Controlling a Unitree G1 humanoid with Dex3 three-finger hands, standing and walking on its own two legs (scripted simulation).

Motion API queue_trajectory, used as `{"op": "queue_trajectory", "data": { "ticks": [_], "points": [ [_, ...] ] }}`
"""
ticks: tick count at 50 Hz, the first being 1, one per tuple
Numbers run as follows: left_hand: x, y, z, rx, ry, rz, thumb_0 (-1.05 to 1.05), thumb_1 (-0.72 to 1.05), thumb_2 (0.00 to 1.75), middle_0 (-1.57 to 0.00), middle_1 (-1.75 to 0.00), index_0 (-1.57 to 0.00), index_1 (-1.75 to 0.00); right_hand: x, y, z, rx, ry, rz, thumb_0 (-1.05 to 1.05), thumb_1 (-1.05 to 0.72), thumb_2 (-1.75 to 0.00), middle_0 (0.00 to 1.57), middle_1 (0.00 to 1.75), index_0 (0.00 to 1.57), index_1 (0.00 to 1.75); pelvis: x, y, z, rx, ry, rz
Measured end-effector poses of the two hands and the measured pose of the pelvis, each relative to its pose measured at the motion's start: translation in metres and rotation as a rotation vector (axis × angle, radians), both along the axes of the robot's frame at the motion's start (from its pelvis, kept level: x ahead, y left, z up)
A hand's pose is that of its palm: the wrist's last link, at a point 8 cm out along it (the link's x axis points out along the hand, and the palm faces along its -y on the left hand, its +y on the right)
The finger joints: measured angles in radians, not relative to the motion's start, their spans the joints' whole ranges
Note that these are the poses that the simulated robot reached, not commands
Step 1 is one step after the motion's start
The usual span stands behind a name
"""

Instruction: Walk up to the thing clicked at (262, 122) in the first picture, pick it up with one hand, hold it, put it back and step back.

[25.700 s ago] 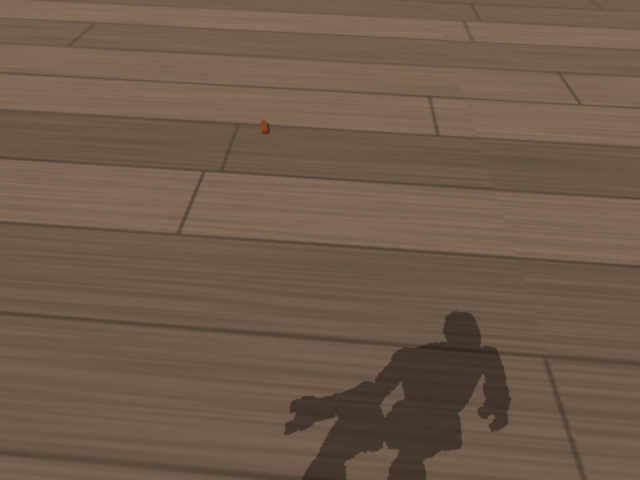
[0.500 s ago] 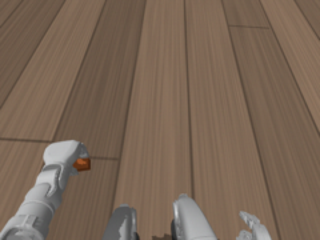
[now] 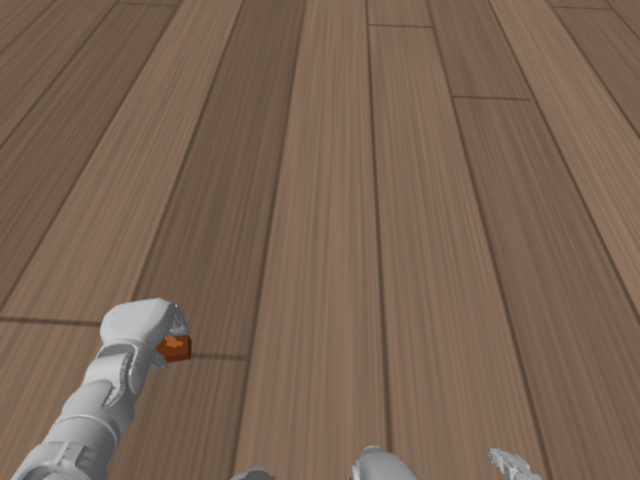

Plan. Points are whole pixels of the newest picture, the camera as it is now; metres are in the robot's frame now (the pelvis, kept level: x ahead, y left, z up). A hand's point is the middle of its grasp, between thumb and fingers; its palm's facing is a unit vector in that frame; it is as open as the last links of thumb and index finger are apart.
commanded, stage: hold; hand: left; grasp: from above
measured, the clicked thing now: (156, 351) +0.33 +0.23 -0.12
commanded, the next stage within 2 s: crouch in 2.00 s
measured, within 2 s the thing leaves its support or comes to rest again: neither
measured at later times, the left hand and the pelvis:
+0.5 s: hand (144, 331) +0.32 +0.22 -0.03, palm faces -0.44 -0.05 -0.90, open 6.1 cm; pelvis +0.02 +0.00 +0.03, yaw +0 degrees
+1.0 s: hand (139, 336) +0.31 +0.21 -0.01, palm faces -0.44 -0.05 -0.89, open 6.1 cm; pelvis +0.01 +0.00 +0.04, yaw -1 degrees
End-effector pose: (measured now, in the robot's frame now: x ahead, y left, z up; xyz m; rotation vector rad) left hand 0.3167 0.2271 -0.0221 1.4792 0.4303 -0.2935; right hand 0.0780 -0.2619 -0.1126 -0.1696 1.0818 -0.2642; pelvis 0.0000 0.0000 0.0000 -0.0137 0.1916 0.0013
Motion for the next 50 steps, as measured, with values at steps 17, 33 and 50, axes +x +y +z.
{"op": "queue_trajectory", "data": {
  "ticks": [17,33,50],
  "points": [
    [0.010,-0.003,0.035,0.012,-0.010,-0.018,0.00,0.54,0.04,-1.09,-0.06,-1.10,-0.05,0.036,-0.002,0.022,0.011,-0.054,0.011,0.01,-0.91,-0.90,0.20,0.30,0.20,0.30,0.018,-0.001,0.021,0.006,-0.056,-0.002],
    [0.008,-0.006,0.057,0.010,-0.004,-0.041,0.00,0.55,0.01,-1.11,-0.04,-1.12,-0.02,0.050,0.000,0.033,0.026,-0.092,0.019,0.01,-0.91,-0.90,0.20,0.30,0.20,0.30,0.021,-0.001,0.029,0.011,-0.096,-0.008],
    [-0.006,-0.010,0.072,0.002,-0.005,-0.055,0.00,0.54,0.01,-1.14,0.00,-1.14,0.00,0.057,0.002,0.042,0.035,-0.132,0.035,0.01,-0.92,-0.91,0.20,0.30,0.20,0.30,0.015,-0.003,0.036,0.016,-0.139,-0.012]
  ]
}}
